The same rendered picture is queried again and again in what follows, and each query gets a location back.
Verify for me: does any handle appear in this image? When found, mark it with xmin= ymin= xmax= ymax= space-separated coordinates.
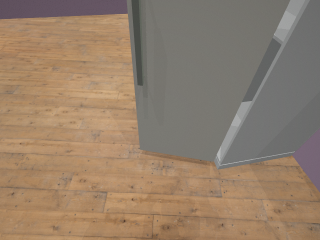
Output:
xmin=131 ymin=0 xmax=145 ymax=86

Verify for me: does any fridge door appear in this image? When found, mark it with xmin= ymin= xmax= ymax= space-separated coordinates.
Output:
xmin=126 ymin=0 xmax=290 ymax=162

